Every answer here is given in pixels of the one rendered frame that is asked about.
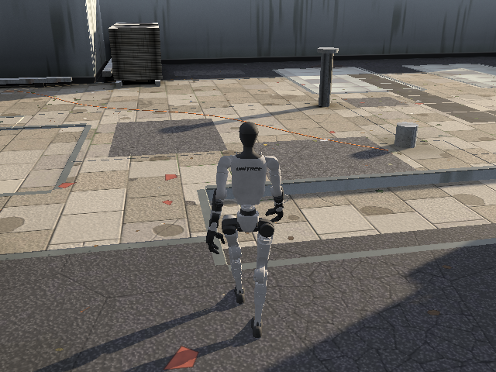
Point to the robot left hand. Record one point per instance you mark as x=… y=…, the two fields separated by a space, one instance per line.
x=209 y=240

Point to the right robot thigh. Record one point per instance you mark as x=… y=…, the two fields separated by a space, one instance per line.
x=264 y=241

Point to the robot right hand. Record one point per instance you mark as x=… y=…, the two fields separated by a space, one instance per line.
x=273 y=211

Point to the robot left forearm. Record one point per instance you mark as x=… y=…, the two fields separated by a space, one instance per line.
x=215 y=213

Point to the robot right forearm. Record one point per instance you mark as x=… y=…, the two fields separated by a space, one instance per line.
x=279 y=202

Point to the right robot upper arm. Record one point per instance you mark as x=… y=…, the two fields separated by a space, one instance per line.
x=275 y=175

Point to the left robot foot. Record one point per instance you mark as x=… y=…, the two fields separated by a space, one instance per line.
x=240 y=297

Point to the left robot upper arm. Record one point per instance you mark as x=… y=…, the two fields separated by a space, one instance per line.
x=221 y=177

